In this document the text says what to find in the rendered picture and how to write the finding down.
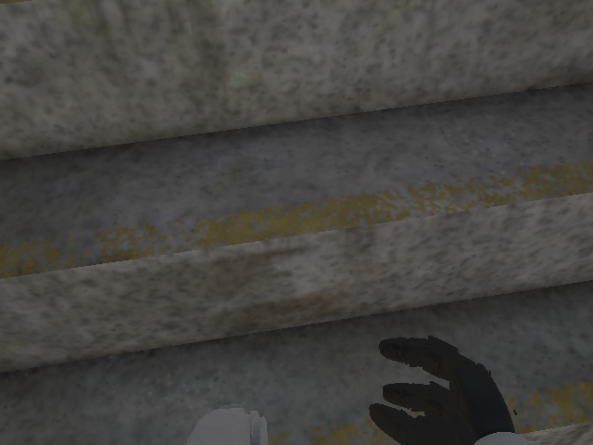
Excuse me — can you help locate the right robot hand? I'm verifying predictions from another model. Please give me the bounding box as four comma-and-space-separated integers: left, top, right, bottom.
369, 336, 517, 445

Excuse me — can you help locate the robot left thigh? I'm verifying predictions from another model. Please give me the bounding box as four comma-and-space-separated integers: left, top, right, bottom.
185, 408, 268, 445

